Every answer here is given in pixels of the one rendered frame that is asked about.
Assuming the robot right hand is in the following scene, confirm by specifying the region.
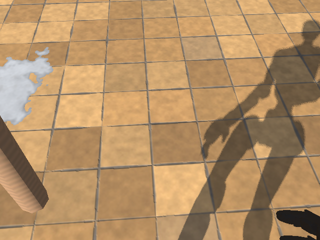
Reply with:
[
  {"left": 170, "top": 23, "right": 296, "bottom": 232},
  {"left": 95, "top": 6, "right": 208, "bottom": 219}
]
[{"left": 276, "top": 209, "right": 320, "bottom": 240}]

